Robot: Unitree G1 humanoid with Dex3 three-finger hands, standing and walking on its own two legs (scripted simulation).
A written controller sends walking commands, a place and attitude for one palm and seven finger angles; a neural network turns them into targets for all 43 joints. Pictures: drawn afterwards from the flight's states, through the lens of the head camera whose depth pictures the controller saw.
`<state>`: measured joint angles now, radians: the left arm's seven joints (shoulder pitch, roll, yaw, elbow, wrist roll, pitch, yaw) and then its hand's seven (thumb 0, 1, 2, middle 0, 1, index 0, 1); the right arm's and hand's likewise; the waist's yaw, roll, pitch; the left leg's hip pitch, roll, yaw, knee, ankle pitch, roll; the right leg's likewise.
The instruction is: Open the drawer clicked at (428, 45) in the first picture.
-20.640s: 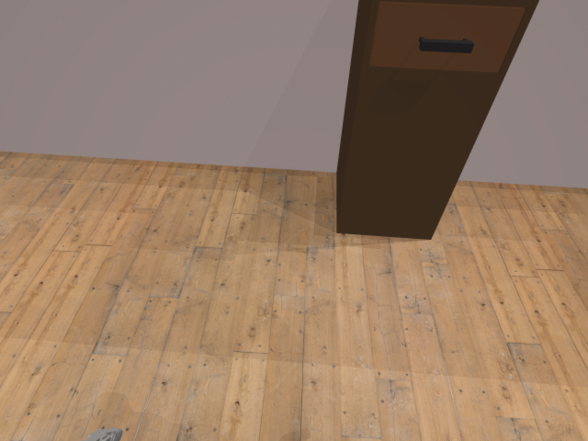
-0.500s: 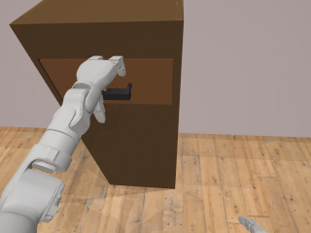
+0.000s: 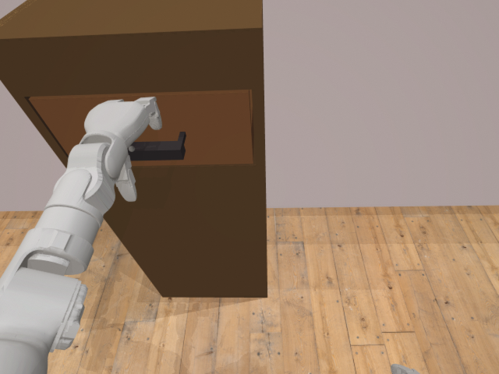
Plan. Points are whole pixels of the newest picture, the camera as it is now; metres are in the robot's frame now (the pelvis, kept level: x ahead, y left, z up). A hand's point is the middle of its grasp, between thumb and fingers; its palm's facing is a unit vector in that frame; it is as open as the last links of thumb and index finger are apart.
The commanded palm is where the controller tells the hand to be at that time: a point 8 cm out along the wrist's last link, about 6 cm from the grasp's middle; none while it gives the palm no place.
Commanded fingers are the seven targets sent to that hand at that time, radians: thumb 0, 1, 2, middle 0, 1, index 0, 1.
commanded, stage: move the hooked fingers above the handle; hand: left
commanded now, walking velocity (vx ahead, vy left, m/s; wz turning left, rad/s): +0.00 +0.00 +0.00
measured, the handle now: (148, 143) +0.50 +0.21 +0.10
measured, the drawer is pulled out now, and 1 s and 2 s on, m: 0.00 0.00 0.00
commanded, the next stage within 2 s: lift the fingers back up to retry in 1.14 s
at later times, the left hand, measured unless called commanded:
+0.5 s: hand (122, 154) +0.43 +0.23 +0.14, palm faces -0.08 -0.04 -1.00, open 13.7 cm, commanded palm +0.42 +0.22 +0.22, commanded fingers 0.00 -0.50 0.30 -0.30 -1.20 -0.30 -1.20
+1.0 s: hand (128, 139) +0.45 +0.21 +0.16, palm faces -0.01 -0.03 -1.00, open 13.5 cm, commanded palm +0.42 +0.22 +0.22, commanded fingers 0.00 -0.50 0.30 -0.30 -1.20 -0.30 -1.20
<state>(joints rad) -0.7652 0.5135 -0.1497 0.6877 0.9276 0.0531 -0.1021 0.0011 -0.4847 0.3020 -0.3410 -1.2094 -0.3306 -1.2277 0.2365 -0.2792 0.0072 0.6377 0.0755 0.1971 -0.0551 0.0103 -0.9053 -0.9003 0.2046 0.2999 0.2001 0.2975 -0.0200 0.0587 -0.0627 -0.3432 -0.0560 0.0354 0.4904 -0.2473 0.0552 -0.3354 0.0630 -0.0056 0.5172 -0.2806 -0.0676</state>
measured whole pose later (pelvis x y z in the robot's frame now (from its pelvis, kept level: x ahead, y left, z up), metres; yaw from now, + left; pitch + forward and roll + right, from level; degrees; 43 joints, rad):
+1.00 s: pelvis -0.01 +0.02 +0.00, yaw +0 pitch +6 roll +0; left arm -0.83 0.47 -0.16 0.75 0.95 0.10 -0.07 0.00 -0.49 0.30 -0.38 -1.23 -0.35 -1.25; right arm 0.21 -0.25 0.04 0.64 0.08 0.21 -0.04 0.01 -0.90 -0.90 0.21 0.30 0.20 0.30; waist -0.02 0.06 -0.08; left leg -0.35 -0.07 0.05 0.49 -0.24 0.07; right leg -0.35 0.05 0.01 0.52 -0.28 -0.05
